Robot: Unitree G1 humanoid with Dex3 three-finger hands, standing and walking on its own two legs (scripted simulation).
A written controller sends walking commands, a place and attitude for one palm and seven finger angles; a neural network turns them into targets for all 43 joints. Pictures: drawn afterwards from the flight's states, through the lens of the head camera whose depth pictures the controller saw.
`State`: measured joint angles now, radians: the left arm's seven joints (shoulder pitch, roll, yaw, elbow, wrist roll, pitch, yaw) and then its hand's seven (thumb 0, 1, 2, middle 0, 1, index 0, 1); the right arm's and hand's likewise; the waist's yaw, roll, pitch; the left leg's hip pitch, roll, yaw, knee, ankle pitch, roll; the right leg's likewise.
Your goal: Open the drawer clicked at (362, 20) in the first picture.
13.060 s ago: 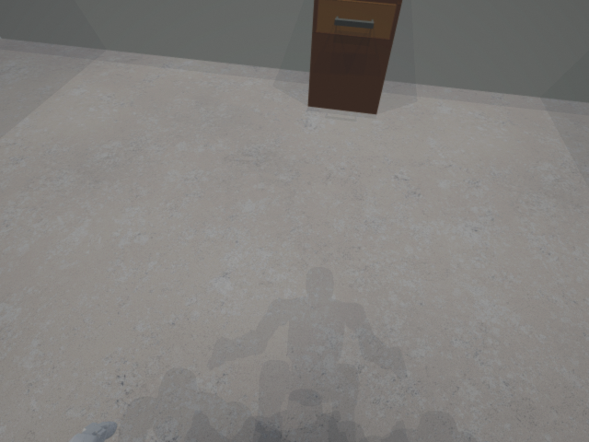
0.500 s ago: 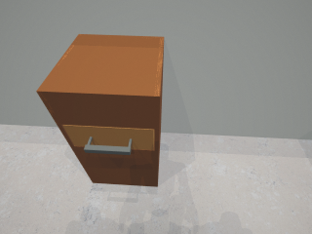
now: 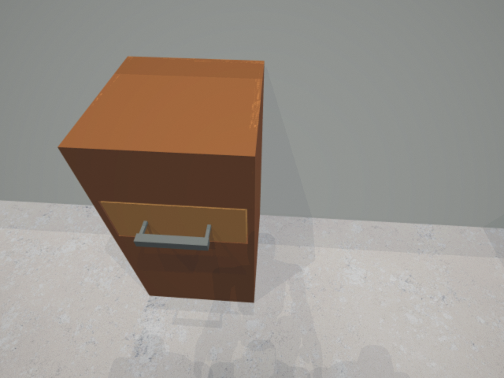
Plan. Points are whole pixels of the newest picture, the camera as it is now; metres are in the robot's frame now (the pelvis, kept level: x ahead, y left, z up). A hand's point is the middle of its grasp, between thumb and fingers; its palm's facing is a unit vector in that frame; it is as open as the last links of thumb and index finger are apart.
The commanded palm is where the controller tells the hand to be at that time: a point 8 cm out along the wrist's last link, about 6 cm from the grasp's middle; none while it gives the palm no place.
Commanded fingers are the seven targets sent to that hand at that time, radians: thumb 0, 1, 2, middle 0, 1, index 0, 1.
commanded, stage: look again from close up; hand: left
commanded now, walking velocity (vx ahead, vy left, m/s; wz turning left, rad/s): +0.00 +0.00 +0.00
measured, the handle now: (174, 234) +0.51 +0.25 -0.23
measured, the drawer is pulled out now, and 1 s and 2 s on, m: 0.00 0.00 0.00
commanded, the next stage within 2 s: raise the hand with hooked fingers in 0.68 s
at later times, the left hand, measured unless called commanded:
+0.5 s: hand out of the picture -0.05 +0.15 -0.17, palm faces +0.06 -0.98 -0.18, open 7.3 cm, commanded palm none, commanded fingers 0.00 0.90 0.90 -0.20 -0.30 -0.20 -0.30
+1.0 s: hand out of the picture +0.12 +0.23 -0.07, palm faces -0.16 -0.56 -0.81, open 7.5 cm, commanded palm +0.10 +0.22 -0.04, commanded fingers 0.00 0.62 0.78 -0.22 -0.48 -0.22 -0.48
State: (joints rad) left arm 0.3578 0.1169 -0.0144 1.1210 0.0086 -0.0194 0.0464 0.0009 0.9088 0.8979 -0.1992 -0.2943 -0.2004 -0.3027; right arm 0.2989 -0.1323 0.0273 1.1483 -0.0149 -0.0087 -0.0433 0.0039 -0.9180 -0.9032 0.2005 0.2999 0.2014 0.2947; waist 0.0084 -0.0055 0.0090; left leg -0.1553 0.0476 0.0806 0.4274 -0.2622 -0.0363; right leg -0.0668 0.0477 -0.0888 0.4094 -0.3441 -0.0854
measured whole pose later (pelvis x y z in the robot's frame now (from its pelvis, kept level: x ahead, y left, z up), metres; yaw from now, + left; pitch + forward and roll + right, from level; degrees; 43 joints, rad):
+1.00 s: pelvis -0.04 +0.03 -0.02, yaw +0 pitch +6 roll +2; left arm 0.43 0.30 -0.15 0.17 0.50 0.07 0.32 0.07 0.88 0.86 -0.21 -0.35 -0.21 -0.36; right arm 0.26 -0.28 -0.04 0.77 0.00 -0.21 -0.08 0.02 -0.93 -0.90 0.20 0.30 0.20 0.29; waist -0.01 0.08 -0.08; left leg -0.44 0.01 0.08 0.63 -0.29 0.01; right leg -0.40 -0.01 -0.07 0.69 -0.40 -0.05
